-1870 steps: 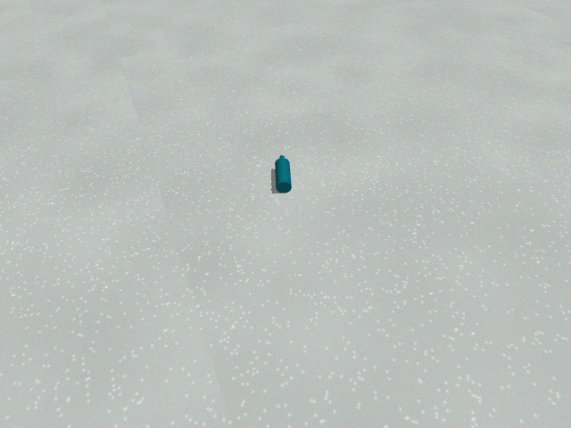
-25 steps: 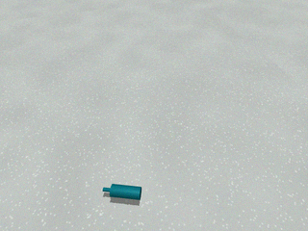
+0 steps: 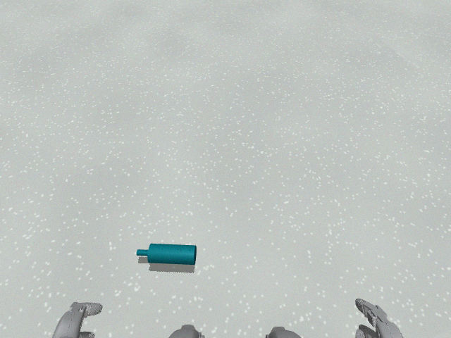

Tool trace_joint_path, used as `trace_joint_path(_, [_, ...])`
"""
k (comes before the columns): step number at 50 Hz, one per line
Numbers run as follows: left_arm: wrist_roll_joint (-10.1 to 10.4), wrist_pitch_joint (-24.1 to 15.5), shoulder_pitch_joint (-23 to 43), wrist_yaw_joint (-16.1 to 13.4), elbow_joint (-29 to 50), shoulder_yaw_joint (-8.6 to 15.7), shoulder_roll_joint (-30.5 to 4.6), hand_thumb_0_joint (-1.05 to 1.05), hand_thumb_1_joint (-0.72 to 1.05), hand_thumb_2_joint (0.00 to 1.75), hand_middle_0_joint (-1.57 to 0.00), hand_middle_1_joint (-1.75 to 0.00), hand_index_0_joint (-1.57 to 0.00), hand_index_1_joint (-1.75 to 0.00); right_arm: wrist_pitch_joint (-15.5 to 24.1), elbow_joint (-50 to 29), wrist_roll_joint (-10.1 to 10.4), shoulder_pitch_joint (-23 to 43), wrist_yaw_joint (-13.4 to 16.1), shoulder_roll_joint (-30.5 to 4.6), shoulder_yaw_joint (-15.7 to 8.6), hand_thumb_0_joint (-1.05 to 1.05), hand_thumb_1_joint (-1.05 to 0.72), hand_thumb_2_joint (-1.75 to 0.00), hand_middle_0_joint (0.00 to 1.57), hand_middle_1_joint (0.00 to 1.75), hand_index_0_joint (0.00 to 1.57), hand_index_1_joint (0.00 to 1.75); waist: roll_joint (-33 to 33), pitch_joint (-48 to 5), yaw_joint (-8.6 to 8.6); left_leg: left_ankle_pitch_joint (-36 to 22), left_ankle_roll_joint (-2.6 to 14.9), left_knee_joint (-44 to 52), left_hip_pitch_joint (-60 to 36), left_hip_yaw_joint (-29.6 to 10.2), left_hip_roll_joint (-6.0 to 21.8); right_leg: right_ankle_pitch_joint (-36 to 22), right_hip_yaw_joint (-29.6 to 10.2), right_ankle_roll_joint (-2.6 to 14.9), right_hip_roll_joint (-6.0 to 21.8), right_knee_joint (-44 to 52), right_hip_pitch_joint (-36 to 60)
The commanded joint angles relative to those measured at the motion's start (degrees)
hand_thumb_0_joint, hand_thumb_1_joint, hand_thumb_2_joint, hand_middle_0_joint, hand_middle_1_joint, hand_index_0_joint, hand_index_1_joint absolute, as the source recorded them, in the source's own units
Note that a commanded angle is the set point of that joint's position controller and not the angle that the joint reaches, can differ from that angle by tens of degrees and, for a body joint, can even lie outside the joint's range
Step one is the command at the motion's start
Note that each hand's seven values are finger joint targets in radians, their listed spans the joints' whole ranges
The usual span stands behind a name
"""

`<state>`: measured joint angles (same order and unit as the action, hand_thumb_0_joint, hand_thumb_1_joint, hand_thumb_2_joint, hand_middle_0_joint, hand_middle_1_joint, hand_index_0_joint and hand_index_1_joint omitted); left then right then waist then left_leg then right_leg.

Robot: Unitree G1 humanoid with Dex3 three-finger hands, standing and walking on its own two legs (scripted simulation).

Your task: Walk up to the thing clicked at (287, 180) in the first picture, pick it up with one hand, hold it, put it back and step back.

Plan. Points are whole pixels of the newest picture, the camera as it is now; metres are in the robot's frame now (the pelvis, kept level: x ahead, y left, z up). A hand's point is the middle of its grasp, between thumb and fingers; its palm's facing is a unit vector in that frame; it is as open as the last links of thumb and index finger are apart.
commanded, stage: rise first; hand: left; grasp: from above
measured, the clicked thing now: (166, 253) +0.48 +0.26 -0.69
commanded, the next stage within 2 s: none
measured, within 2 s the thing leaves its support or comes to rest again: neither
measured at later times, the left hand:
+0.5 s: hand out of the picture +0.12 +0.26 -0.18, palm faces -0.14 -0.88 -0.46, open 14.1 cm
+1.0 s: hand (123, 307) +0.23 +0.29 -0.35, palm faces -0.43 -0.53 -0.73, open 14.2 cm
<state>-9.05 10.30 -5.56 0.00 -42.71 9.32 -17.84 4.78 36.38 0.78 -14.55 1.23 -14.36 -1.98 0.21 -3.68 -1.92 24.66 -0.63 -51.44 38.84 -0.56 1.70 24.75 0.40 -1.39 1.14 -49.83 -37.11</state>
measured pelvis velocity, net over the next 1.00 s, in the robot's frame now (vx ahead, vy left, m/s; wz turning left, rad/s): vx -0.06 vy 0.00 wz -0.02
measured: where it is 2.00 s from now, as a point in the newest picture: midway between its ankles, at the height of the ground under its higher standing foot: outside the picture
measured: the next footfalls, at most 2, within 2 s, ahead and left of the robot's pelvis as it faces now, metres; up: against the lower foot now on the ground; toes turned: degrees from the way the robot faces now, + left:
none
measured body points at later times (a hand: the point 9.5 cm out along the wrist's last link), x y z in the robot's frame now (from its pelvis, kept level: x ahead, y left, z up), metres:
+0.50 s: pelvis -0.01 +0.00 -0.05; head +0.09 +0.02 +0.39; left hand +0.13 +0.30 -0.15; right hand +0.17 -0.24 -0.13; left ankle +0.00 +0.12 -0.69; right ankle +0.00 -0.14 -0.69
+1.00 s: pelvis -0.06 +0.00 -0.21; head +0.13 +0.01 +0.20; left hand +0.25 +0.31 -0.30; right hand +0.12 -0.28 -0.32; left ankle +0.00 +0.12 -0.69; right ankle -0.01 -0.14 -0.69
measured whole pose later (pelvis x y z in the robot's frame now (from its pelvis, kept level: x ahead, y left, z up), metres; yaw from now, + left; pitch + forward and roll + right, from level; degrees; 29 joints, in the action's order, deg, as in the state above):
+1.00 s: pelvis -0.06 +0.00 -0.21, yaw -1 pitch +33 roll -2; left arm -36.7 -5.6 12.9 -2.5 -41.9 8.4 -28.7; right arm 11.8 37.2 -0.5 -4.7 -0.9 -17.1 -3.2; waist 0.6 -9.8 -2.0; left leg 38.4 -1.2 -103.9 98.0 -3.2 1.4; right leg 39.4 0.7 -1.2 0.7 -102.8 -95.8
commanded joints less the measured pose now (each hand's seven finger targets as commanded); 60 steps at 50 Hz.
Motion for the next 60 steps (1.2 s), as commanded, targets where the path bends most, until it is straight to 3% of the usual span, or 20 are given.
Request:
trace_joint_path(1, [-0.55,-0.18,-1.36,-0.6,14.92,2.74,-11.34,0.0,-0.55,1.0,-0.06,-1.07,-0.06,-1.08,3.58,-9.02,-0.01,0.08,1.12,-8.74,-3.7,0.0,-0.88,-0.89,0.2,0.3,0.2,0.3,2.96,-15.73,0.26,-18.33,0.66,2.2,-6.5,0.48,-0.81,-15.76,1.64,2.21,-1.73,1.47,2.62])
trace_joint_path(2, [-0.99,0.62,-3.03,-0.75,14.58,3.91,-12.68,0.0,-0.55,0.99,-0.06,-1.07,-0.06,-1.07,3.63,-8.63,-0.02,-0.18,1.43,-8.66,-3.57,0.0,-0.87,-0.89,0.2,0.3,0.2,0.3,2.89,-14.84,0.46,-17.02,0.75,1.48,-5.39,0.59,-0.97,-15.0,1.47,2.03,-1.67,1.33,1.73])
trace_joint_path(3, [-0.67,1.32,-3.8,-0.35,15.87,1.53,-10.02,0.0,-0.54,0.98,-0.06,-1.07,-0.06,-1.07,4.02,-9.24,-0.08,0.42,1.51,-8.46,-3.38,0.0,-0.88,-0.89,0.2,0.3,0.2,0.3,2.81,-14.48,-0.44,-16.6,0.74,0.97,-5.01,0.57,-0.77,-14.49,1.5,2.05,-1.75,0.82,0.7])
trace_joint_path(8, [-1.49,3.74,-7.47,-0.29,21.11,2.64,-11.38,0.0,-0.54,0.98,-0.06,-1.07,-0.06,-1.07,5.12,-10.44,-0.45,0.91,2.14,-8.46,-3.27,0.0,-0.87,-0.89,0.2,0.3,0.2,0.3,3.78,-16.0,-0.02,-17.59,0.66,-1.87,-2.43,-0.2,-0.34,-13.94,1.99,2.31,-1.7,-2.44,-2.14])
trace_joint_path(14, [-2.36,5.08,-10.15,-0.41,24.51,2.72,-11.11,0.0,-0.54,0.96,-0.07,-1.07,-0.08,-1.07,6.27,-12.39,-0.6,2.13,2.71,-7.6,-2.73,0.0,-0.89,-0.9,0.2,0.3,0.2,0.3,3.6,-14.82,0.05,-10.29,0.89,-4.18,2.85,-0.23,-0.66,-8.21,1.97,2.31,-1.91,-4.36,-6.2])
trace_joint_path(20, [-3.2,4.86,-12.17,-0.61,28.85,2.89,-11.6,0.0,-0.55,0.95,-0.08,-1.07,-0.09,-1.06,7.36,-13.69,-0.57,2.65,3.01,-7.13,-2.68,0.0,-0.9,-0.9,0.2,0.3,0.2,0.3,4.59,-16.9,0.16,-8.72,0.98,-6.99,5.23,-0.45,-0.76,-6.99,1.94,2.38,-2.03,-7.32,-9.17])
trace_joint_path(21, [-3.37,4.84,-13.23,-0.8,28.76,2.78,-11.31,0.0,-0.57,0.96,-0.08,-1.06,-0.08,-1.06,7.46,-13.57,-0.57,1.68,3.09,-7.0,-2.62,0.0,-0.9,-0.9,0.2,0.3,0.2,0.3,4.03,-18.53,-0.22,-10.94,1.16,-8.27,5.28,-0.05,-0.91,-9.38,1.75,2.36,-1.94,-7.73,-8.4])
trace_joint_path(25, [-3.51,4.25,-14.09,-1.1,29.85,2.19,-10.74,0.0,-0.57,0.97,-0.08,-1.05,-0.08,-1.05,8.0,-13.64,-0.58,2.5,2.97,-7.15,-2.59,0.0,-0.9,-0.9,0.2,0.3,0.2,0.3,3.91,-17.9,-0.01,-8.19,1.11,-9.53,8.04,-0.77,-0.84,-6.63,1.94,2.46,-2.02,-9.79,-11.45])
trace_joint_path(28, [-5.02,3.01,-10.91,-1.56,28.81,2.95,-12.77,0.0,-0.58,0.96,-0.08,-1.06,-0.08,-1.06,8.44,-12.85,-0.51,2.51,2.9,-7.65,-2.67,0.0,-0.91,-0.9,0.2,0.3,0.2,0.3,4.14,-19.02,-0.43,-11.17,0.96,-12.32,9.74,-1.09,-0.68,-8.75,1.96,2.62,-2.12,-13.01,-13.9])
trace_joint_path(29, [-5.64,2.15,-9.33,-1.51,28.11,1.84,-12.26,0.0,-0.56,0.95,-0.08,-1.06,-0.08,-1.05,8.64,-12.65,-0.54,3.02,2.81,-7.63,-2.64,0.0,-0.9,-0.9,0.2,0.3,0.2,0.3,4.28,-18.49,-0.89,-11.24,0.93,-13.37,10.73,-1.23,-0.61,-8.53,1.95,2.68,-2.17,-14.32,-16.04])
trace_joint_path(35, [-11.58,-5.33,2.06,-1.44,18.39,1.1,-14.05,0.0,-0.57,0.98,-0.08,-1.04,-0.07,-1.05,10.42,-9.53,-0.81,4.1,0.91,-9.19,-3.49,0.0,-0.89,-0.9,0.2,0.3,0.2,0.3,4.18,-18.77,-1.36,-2.24,1.03,-21.05,21.39,-2.1,-0.88,-0.96,1.3,3.01,-1.84,-23.64,-28.71])
trace_joint_path(37, [-15.2,-8.59,6.52,-1.66,17.28,1.21,-15.98,0.0,-0.59,1.0,-0.08,-1.04,-0.07,-1.05,10.87,-8.85,-0.62,4.74,0.35,-9.73,-3.78,0.0,-0.9,-0.9,0.2,0.3,0.2,0.3,5.76,-22.16,-0.9,-0.03,0.78,-23.87,23.64,-2.39,-1.0,0.68,0.94,3.11,-1.65,-27.34,-32.98])
trace_joint_path(38, [-16.71,-9.84,7.03,-1.83,15.71,2.44,-17.85,0.0,-0.59,0.99,-0.1,-1.04,-0.09,-1.05,10.97,-8.33,-0.59,4.92,0.14,-10.09,-3.88,0.0,-0.92,-0.9,0.2,0.3,0.2,0.3,5.8,-23.55,0.08,0.19,0.76,-25.41,24.88,-2.32,-1.05,0.91,0.87,3.11,-1.69,-29.12,-34.06])
trace_joint_path(42, [-22.09,-14.11,13.46,-2.67,11.73,2.37,-20.05,0.0,-0.59,1.01,-0.1,-1.06,-0.09,-1.07,10.67,-6.55,-0.56,5.12,-0.85,-10.95,-4.26,0.0,-0.92,-0.91,0.2,0.3,0.2,0.3,6.61,-29.3,-0.14,-1.64,0.92,-32.42,30.2,-2.01,-1.46,-0.63,0.82,3.17,-1.75,-35.63,-40.35])
trace_joint_path(43, [-23.3,-15.09,15.86,-3.06,10.85,3.5,-21.93,0.0,-0.6,1.01,-0.1,-1.06,-0.09,-1.07,10.46,-6.04,-0.5,4.98,-1.06,-11.28,-4.51,0.0,-0.93,-0.91,0.2,0.3,0.2,0.3,5.4,-30.55,0.28,-1.21,1.09,-34.12,32.04,-1.95,-1.49,-0.16,0.92,3.17,-1.85,-36.81,-41.75])
trace_joint_path(46, [-27.02,-17.32,20.95,-4.11,8.47,5.04,-25.82,0.0,-0.6,1.02,-0.1,-1.07,-0.09,-1.08,9.45,-4.71,-0.68,4.39,-1.67,-11.74,-4.92,0.0,-0.93,-0.91,0.2,0.3,0.2,0.3,5.52,-35.08,1.08,-2.23,1.49,-39.44,35.97,-0.79,-1.78,-1.37,0.72,3.02,-1.94,-40.09,-43.38])
trace_joint_path(48, [-28.95,-18.41,26.13,-4.52,8.55,4.27,-26.8,0.0,-0.59,1.01,-0.09,-1.09,-0.09,-1.09,8.59,-3.74,-0.9,3.61,-2.04,-12.03,-5.19,0.0,-0.93,-0.91,0.2,0.3,0.2,0.3,5.52,-38.81,0.22,-4.44,1.73,-42.75,36.82,-0.61,-1.64,-3.29,0.85,2.93,-1.91,-42.31,-44.41])
trace_joint_path(53, [-35.5,-21.56,38.33,-5.16,-0.22,5.15,-32.87,0.0,-0.6,1.03,-0.08,-1.08,-0.07,-1.09,6.38,-1.05,-1.64,1.11,-3.17,-12.44,-5.08,0.0,-0.92,-0.91,0.2,0.3,0.2,0.3,3.43,-41.4,-0.06,-1.24,2.38,-49.8,45.67,-0.16,-1.67,-1.18,1.43,2.63,-2.06,-47.0,-47.8])
trace_joint_path(55, [-37.63,-22.59,42.18,-5.18,-2.65,3.33,-32.3,0.0,-0.59,1.04,-0.08,-1.07,-0.07,-1.08,5.63,-0.52,-1.89,0.13,-3.47,-12.45,-5.16,0.0,-0.91,-0.91,0.2,0.3,0.2,0.3,3.25,-41.78,-0.84,0.98,2.43,-51.92,48.05,0.21,-1.64,0.59,1.71,2.5,-2.16,-48.1,-49.16])
trace_joint_path(60, [-42.17,-24.79,49.52,-6.05,-6.95,4.18,-36.34,0.0,-0.57,1.04,-0.06,-1.07,-0.06,-1.07,3.26,0.54,-2.52,-1.37,-3.93,-13.46,-5.03,0.0,-0.89,-0.9,0.2,0.3,0.2,0.3,5.18,-43.36,-1.13,3.79,2.14,-54.31,49.26,-0.92,-1.38,4.0,3.65,2.9,-2.42,-52.26,-55.0])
